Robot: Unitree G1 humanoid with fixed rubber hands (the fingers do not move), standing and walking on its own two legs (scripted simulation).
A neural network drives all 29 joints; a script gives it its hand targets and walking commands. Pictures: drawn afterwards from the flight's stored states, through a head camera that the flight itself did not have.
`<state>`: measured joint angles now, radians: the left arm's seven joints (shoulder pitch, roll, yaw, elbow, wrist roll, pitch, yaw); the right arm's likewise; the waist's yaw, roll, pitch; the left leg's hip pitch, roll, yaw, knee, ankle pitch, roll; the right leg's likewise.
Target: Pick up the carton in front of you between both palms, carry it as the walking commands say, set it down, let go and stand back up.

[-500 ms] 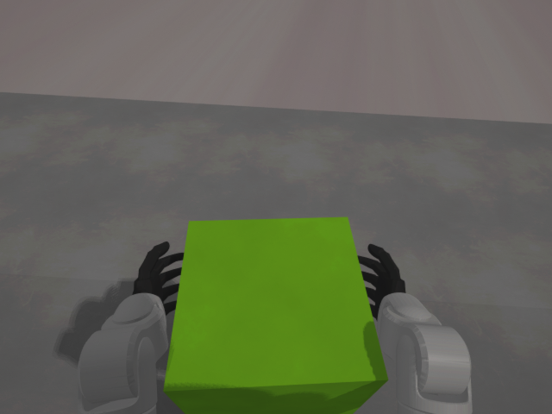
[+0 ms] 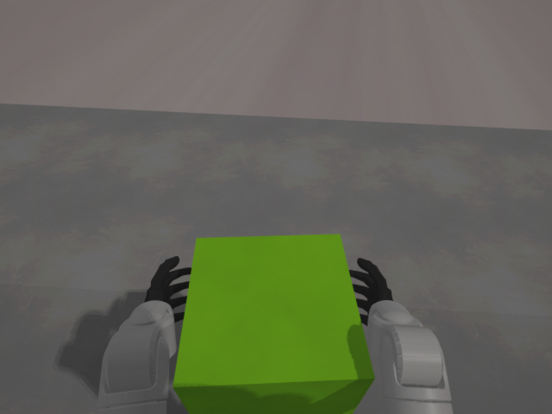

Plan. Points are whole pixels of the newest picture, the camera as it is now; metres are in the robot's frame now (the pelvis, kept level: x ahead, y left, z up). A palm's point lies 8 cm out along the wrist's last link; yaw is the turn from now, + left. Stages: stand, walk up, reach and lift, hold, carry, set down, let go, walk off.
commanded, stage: carry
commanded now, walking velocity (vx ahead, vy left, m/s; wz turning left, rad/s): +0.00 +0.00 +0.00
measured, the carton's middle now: (271, 340) +0.26 +0.00 -0.02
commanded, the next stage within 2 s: hold in 0.96 s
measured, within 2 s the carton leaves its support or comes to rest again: neither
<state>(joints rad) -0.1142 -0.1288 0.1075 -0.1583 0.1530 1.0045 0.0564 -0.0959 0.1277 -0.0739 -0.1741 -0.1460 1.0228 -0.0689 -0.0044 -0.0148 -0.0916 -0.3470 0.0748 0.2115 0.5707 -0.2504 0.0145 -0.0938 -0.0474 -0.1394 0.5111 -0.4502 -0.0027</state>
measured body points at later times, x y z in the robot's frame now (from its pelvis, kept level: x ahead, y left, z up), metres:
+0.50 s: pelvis -0.04 +0.00 +0.00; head -0.05 +0.00 +0.45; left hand +0.27 +0.15 +0.04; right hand +0.27 -0.15 +0.04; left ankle +0.03 +0.11 -0.73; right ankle -0.11 -0.09 -0.73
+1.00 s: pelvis -0.05 +0.00 +0.01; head -0.06 +0.00 +0.45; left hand +0.26 +0.15 +0.04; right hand +0.25 -0.15 +0.04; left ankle +0.03 +0.11 -0.73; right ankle -0.11 -0.09 -0.73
